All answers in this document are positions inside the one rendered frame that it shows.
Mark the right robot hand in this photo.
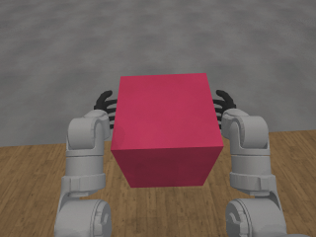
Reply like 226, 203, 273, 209
212, 90, 237, 129

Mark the left robot hand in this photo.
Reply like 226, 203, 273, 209
94, 90, 118, 129

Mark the carton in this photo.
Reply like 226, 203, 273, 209
111, 73, 224, 188

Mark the robot left upper arm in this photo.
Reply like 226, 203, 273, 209
54, 198, 113, 237

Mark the robot right upper arm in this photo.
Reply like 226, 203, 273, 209
225, 197, 310, 237

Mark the right robot forearm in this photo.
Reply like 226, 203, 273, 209
221, 108, 287, 232

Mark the left robot forearm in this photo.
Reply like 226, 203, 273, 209
53, 110, 111, 237

